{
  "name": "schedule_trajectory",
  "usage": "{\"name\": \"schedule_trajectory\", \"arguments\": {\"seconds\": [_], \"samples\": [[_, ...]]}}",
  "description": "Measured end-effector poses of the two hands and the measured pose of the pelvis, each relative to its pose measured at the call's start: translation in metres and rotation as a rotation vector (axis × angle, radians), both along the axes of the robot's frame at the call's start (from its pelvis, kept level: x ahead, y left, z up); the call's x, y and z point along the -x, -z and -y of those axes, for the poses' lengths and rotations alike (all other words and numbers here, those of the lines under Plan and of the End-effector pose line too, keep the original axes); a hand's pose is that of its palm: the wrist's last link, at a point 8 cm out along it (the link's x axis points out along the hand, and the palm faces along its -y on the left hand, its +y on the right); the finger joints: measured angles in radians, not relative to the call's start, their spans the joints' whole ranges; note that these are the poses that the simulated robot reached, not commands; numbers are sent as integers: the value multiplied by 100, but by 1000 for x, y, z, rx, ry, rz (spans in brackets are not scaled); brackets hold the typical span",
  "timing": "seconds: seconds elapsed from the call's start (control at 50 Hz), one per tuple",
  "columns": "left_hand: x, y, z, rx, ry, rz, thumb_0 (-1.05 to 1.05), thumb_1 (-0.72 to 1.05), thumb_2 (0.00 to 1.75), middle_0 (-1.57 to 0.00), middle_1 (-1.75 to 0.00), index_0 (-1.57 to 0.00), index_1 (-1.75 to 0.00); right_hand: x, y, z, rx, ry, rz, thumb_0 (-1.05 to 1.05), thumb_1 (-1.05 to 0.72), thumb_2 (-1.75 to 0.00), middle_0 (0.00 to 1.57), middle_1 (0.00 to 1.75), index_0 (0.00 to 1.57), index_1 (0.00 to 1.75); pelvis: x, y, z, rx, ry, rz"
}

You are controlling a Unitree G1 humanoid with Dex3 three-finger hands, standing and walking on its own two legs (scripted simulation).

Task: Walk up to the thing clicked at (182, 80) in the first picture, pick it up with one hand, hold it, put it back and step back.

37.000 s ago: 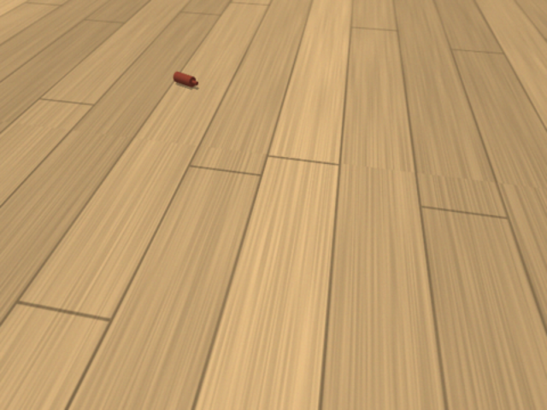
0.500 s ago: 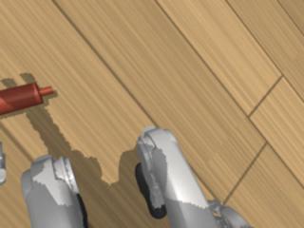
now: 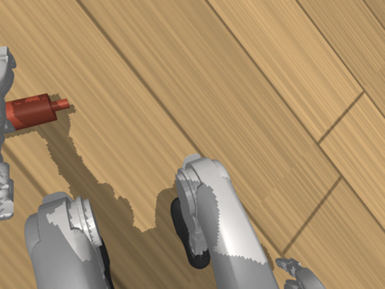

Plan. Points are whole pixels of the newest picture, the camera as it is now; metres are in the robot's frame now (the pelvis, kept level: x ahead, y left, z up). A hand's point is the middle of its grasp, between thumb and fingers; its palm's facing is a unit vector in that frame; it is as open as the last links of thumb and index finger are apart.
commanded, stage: home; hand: left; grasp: from above
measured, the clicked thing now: (30, 112) +0.55 +0.23 -0.30
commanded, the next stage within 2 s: none
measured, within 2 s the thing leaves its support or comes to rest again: neither
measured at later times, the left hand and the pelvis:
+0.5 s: hand out of the picture +0.50 +0.25 -0.07, palm faces -0.35 -0.38 -0.86, open 10.0 cm; pelvis +0.02 +0.00 +0.05, yaw +1 degrees
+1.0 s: hand out of the picture +0.31 +0.22 +0.13, palm faces +0.01 -0.92 -0.39, open 7.4 cm; pelvis +0.03 +0.00 +0.24, yaw +7 degrees
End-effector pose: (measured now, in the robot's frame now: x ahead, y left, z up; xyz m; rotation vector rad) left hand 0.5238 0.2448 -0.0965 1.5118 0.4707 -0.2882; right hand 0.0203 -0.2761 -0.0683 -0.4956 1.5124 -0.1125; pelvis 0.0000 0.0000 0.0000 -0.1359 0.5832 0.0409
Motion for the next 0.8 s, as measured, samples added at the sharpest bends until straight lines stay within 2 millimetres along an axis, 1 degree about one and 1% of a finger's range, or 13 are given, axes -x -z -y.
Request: {"name": "schedule_trajectory", "arguments": {"seconds": [0.1, 0.14, 0.18, 0.24, 0.28, 0.34, 0.38, 0.42, 0.48, 0.56, 0.62, 0.72, 0.8], "samples": [[-8, 26, -12, -6, -40, -3, 0, -46, 98, -12, -97, -12, -96, 10, 15, -18, -39, 9, -48, 0, -90, -89, 21, 30, 20, 30, -5, 12, -2, 7, 4, -9], [-15, 31, -13, -4, -38, 17, 0, -44, 97, -14, -95, -14, -94, 12, 20, -24, -56, 12, -65, 0, -90, -89, 21, 30, 21, 30, -8, 15, -3, 10, 6, -15], [-22, 31, -13, -2, -30, 48, 0, -41, 96, -16, -93, -17, -92, 11, 23, -30, -73, 18, -76, 0, -90, -89, 21, 30, 21, 30, -11, 17, -3, 12, 6, -25], [-30, 23, -10, 11, -32, 97, 0, -34, 96, -20, -87, -20, -86, 5, 25, -35, -96, 32, -74, 0, -89, -89, 21, 30, 21, 30, -16, 15, -3, 15, 6, -40], [-31, 13, -10, 27, -53, 122, 0, -27, 96, -22, -82, -21, -81, -2, 24, -36, -110, 39, -61, 0, -89, -89, 21, 30, 21, 30, -19, 11, -3, 14, 6, -48], [-28, -9, -11, 69, -116, 141, 0, -15, 95, -23, -73, -22, -74, -15, 19, -34, -128, 45, -27, 0, -89, -89, 21, 30, 21, 30, -22, 0, -2, 12, 3, -61], [-21, -26, -14, 102, -164, 133, 0, -5, 94, -24, -68, -23, -68, -25, 13, -30, -137, 46, 1, 0, -90, -89, 21, 30, 21, 30, -23, -9, -2, 8, 0, -65], [-9, -44, -17, 143, -210, 113, 0, 6, 93, -24, -63, -23, -63, -36, 6, -26, -144, 49, 35, 0, -90, -89, 21, 30, 21, 30, -23, -21, -2, 5, -6, -67], [16, -71, -23, 215, -267, 76, 0, 24, 93, -23, -55, -22, -55, -54, -8, -19, -152, 49, 90, 0, -90, -89, 21, 30, 21, 30, -22, -41, -3, -3, -14, -69], [61, -105, -31, 319, -345, 29, 0, 51, 92, -23, -45, -22, -45, -80, -32, -10, -150, 27, 162, 1, -90, -89, 21, 30, 21, 30, -19, -70, -2, -18, -24, -57], [96, -126, -35, 411, -399, 13, 0, 66, 91, -22, -39, -22, -39, -102, -53, -7, -141, -1, 223, 1, -91, -89, 21, 30, 21, 30, -16, -92, -1, -28, -31, -39], [149, -161, -33, 565, -497, 23, 0, 80, 91, -21, -34, -21, -34, -142, -95, -10, -129, -47, 352, 1, -91, -90, 20, 30, 20, 30, -13, -129, 1, -37, -48, -4], [182, -190, -29, 653, -593, 34, 1, 85, 90, -21, -32, -21, -31, -171, -131, -21, -137, -65, 467, 1, -91, -90, 20, 30, 20, 30, -15, -159, 1, -44, -63, 35]]}}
